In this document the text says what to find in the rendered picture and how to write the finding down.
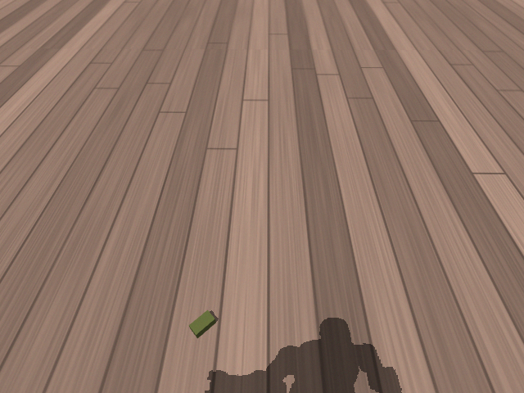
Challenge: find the small box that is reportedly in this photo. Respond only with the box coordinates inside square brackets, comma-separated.
[189, 310, 216, 338]

